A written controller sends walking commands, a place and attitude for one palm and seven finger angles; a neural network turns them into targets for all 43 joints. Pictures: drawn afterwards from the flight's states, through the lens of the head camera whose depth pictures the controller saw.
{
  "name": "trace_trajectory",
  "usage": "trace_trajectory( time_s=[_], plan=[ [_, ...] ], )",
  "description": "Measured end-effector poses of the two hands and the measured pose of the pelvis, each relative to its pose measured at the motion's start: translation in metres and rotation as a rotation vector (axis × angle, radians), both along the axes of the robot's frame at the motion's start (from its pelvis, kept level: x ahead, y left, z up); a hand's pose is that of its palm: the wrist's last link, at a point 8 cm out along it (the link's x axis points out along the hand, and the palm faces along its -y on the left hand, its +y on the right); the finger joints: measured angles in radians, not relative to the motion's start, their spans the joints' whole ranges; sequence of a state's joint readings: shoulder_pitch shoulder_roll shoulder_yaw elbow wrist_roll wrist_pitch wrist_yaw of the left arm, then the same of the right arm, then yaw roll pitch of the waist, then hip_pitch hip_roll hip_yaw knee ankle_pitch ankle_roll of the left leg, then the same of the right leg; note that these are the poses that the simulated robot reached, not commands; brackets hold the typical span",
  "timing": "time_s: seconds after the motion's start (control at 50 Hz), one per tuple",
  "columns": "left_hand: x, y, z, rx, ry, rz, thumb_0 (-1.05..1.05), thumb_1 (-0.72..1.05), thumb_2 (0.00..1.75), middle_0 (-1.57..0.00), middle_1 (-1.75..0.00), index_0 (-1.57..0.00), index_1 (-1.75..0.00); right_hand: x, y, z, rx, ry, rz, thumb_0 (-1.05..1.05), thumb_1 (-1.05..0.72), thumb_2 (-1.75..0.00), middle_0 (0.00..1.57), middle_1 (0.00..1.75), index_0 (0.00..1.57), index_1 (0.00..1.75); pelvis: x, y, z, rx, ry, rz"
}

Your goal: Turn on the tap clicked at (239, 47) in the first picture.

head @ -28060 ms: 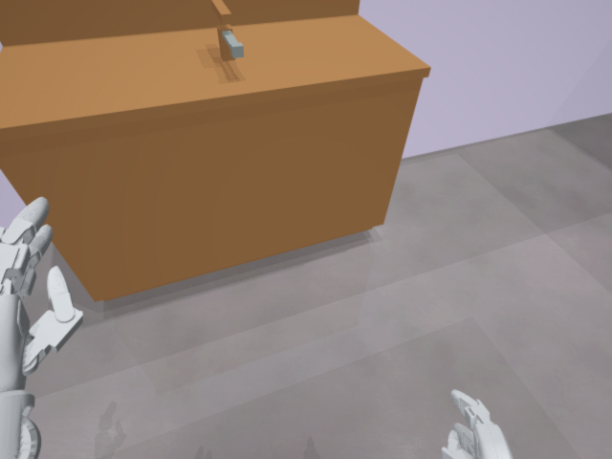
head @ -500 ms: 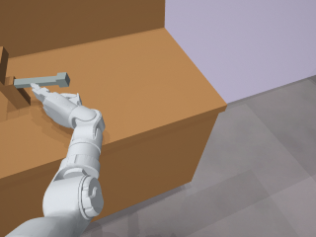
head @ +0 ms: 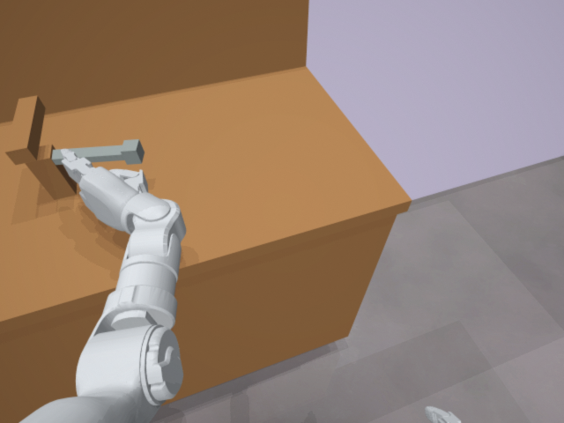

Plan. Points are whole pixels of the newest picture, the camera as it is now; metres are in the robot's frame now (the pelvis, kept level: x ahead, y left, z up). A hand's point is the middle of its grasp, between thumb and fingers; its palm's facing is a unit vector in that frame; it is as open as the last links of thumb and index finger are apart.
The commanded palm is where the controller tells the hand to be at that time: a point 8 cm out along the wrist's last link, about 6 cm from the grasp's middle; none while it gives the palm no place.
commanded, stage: lift the hand up off the lever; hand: left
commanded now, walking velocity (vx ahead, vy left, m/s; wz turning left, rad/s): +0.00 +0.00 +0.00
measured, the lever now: (132, 152) +0.51 +0.25 +0.11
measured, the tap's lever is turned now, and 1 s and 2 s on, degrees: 76 76 76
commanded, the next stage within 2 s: draw the hand back beside the body in 1.80 s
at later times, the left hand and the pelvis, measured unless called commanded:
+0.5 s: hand (141, 174) +0.43 +0.21 +0.13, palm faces +0.82 -0.57 -0.10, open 7.8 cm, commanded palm +0.37 +0.22 +0.14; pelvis +0.01 +0.01 +0.01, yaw +0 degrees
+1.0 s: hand (140, 167) +0.42 +0.20 +0.16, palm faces +0.81 -0.57 -0.10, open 7.8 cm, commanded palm +0.36 +0.22 +0.16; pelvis +0.00 +0.00 +0.01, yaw +0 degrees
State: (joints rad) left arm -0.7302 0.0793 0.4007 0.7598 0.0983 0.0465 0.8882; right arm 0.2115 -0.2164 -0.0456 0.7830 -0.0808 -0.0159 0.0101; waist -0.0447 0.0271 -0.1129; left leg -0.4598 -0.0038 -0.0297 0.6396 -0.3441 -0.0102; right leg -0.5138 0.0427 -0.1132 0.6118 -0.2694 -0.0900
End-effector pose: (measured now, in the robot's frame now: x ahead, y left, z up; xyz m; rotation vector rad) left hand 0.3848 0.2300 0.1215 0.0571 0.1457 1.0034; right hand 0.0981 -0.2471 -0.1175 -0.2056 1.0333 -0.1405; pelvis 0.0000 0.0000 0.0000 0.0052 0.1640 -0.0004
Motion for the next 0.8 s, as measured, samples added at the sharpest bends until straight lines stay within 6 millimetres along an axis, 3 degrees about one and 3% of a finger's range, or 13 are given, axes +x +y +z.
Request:
trace_trajectory(
  time_s=[0.3, 0.46, 0.8],
  plan=[
    [0.007, -0.009, 0.006, -0.023, 0.005, -0.031, 0.02, 0.9, 0.9, -0.16, -0.15, -0.15, -0.15, 0.012, 0.014, 0.0, 0.022, 0.01, 0.003, 0.01, -0.9, -0.9, 0.2, 0.3, 0.2, 0.3, 0.013, 0.008, 0.003, -0.001, -0.011, -0.007],
    [-0.006, -0.007, 0.015, -0.016, 0.001, -0.035, 0.02, 0.9, 0.9, -0.16, -0.15, -0.15, -0.15, 0.018, 0.019, 0.002, 0.036, -0.003, 0.006, 0.01, -0.9, -0.9, 0.2, 0.3, 0.2, 0.3, 0.016, 0.009, 0.006, -0.001, -0.041, -0.009],
    [-0.026, -0.01, 0.034, -0.014, -0.008, -0.046, 0.02, 0.9, 0.9, -0.16, -0.15, -0.15, -0.15, 0.054, 0.023, 0.018, 0.026, -0.122, 0.063, 0.01, -0.9, -0.9, 0.2, 0.3, 0.2, 0.3, 0.004, 0.004, 0.01, 0.003, -0.081, 0.006]
  ],
)
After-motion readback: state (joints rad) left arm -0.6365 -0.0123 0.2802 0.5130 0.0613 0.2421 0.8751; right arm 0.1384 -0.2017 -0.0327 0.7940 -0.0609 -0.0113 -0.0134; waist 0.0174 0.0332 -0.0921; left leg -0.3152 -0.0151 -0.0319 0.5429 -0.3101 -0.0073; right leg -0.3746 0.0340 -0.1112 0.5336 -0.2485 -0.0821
